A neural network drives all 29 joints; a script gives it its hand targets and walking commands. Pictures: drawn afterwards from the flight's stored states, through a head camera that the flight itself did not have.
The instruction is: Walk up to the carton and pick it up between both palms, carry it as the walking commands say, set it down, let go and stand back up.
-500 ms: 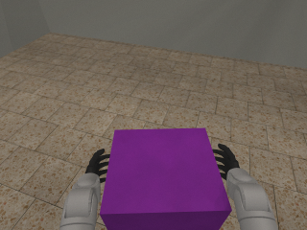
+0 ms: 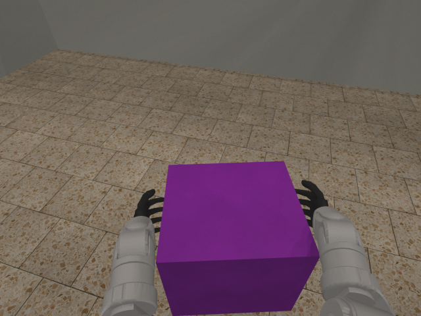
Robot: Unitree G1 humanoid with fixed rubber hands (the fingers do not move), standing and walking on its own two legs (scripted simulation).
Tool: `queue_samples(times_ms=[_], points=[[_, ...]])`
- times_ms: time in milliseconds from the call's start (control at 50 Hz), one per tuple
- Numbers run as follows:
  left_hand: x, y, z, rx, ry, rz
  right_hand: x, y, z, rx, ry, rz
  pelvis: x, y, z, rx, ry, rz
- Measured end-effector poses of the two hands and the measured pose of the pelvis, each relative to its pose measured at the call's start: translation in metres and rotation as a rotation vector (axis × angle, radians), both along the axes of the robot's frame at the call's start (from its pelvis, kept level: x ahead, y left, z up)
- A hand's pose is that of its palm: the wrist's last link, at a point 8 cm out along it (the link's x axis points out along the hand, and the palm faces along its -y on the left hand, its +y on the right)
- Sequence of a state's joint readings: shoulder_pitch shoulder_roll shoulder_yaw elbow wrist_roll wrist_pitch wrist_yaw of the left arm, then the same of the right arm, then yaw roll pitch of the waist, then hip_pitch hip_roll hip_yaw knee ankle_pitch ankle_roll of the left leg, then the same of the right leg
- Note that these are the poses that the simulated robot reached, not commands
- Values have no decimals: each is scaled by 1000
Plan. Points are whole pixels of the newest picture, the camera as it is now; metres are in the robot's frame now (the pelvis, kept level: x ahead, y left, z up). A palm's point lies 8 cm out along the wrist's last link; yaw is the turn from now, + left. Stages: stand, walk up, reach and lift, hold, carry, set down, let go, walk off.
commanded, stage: set down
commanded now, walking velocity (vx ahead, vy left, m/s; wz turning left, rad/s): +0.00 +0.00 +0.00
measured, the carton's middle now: (229, 237) +0.33 +0.02 -0.06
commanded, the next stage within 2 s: none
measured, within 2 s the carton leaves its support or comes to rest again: neither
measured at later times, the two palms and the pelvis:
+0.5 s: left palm (151, 240) +0.32 +0.20 -0.08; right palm (301, 233) +0.36 -0.16 -0.07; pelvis +0.00 -0.01 -0.03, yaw +1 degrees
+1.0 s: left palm (159, 245) +0.35 +0.20 -0.17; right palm (290, 238) +0.40 -0.15 -0.16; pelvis -0.03 +0.00 -0.11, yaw +1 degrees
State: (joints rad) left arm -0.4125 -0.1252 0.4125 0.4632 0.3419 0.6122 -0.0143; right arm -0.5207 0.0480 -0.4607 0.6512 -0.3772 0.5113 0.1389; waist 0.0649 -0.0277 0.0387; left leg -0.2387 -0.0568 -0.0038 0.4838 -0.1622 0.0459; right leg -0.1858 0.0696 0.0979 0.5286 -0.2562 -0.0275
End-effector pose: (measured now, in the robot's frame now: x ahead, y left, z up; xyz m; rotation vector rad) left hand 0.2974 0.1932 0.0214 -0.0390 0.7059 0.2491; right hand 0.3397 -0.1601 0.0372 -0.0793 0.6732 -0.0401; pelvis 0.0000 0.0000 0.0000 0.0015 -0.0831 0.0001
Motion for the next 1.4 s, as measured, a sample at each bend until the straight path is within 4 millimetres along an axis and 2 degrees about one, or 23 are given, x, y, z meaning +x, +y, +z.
queue_samples(times_ms=[120, 320, 640, 940, 1400], points=[[2, 3, -26, 17, 24, 2, 7, 4, -29, 15, 23, 2, 6, -7, -2, -3, 89, 13], [10, 2, -75, 8, 46, -8, 5, 1, -82, 42, 51, -37, 8, -13, -14, -14, 258, 22], [28, 11, -124, 3, 36, 7, 29, 11, -129, 46, 41, -31, -5, -8, -46, -26, 467, 29], [52, 8, -180, -5, 21, 10, 52, 8, -183, 65, 27, -49, -27, 1, -95, -36, 622, 22], [76, 6, -263, 15, 35, 0, 78, 6, -267, 63, 37, -40, -25, -4, -163, -25, 801, 6]])
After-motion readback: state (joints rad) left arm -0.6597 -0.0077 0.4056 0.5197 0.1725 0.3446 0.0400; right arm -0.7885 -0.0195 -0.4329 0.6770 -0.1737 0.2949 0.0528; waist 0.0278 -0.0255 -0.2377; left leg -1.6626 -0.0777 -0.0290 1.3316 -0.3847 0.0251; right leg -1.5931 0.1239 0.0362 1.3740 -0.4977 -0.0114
